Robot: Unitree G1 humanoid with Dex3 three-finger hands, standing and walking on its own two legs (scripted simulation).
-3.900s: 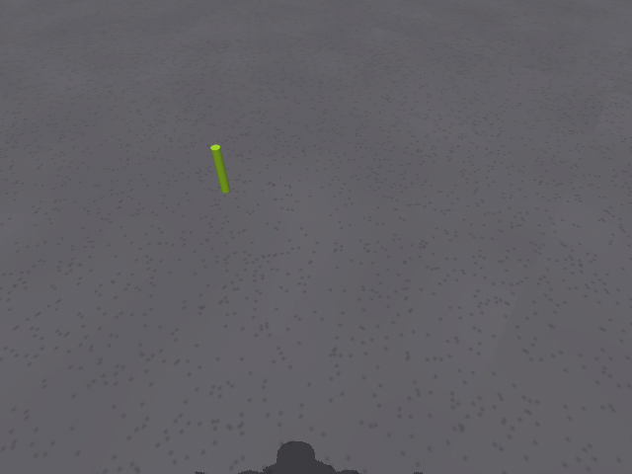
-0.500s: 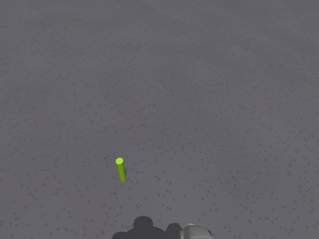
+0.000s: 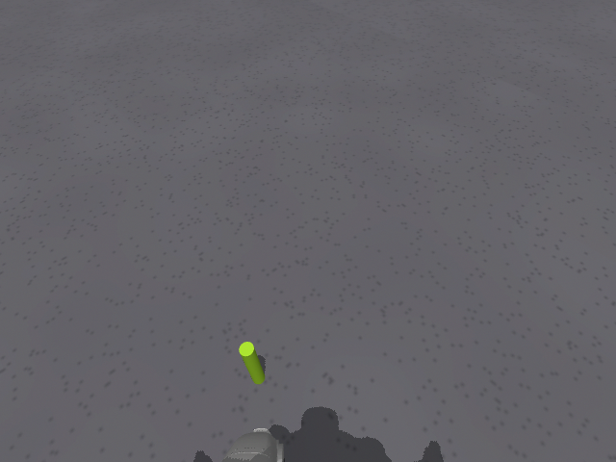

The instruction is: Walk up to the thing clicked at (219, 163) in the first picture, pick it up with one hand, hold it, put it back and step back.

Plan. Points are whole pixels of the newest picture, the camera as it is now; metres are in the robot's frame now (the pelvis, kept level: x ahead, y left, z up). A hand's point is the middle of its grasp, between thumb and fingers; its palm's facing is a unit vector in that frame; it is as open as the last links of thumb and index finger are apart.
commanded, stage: walk up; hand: left
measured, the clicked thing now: (253, 364) +0.45 +0.22 -0.64
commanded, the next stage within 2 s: stand in 1.70 s
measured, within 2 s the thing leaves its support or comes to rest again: neither
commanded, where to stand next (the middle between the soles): +0.11 +0.00 m, yaw +0 degrees
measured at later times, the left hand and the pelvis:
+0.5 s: hand out of the picture +0.12 +0.28 -0.15, palm faces -0.02 -0.93 -0.38, open 7.4 cm; pelvis +0.06 +0.01 +0.00, yaw -1 degrees
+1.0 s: hand (150, 419) +0.19 +0.27 -0.13, palm faces +0.00 -0.94 -0.34, open 7.4 cm; pelvis +0.09 +0.01 +0.02, yaw +0 degrees
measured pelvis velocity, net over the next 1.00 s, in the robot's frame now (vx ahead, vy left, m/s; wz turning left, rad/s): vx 0.09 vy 0.01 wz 0.00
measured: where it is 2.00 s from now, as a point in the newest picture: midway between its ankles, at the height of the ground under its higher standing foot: outside the picture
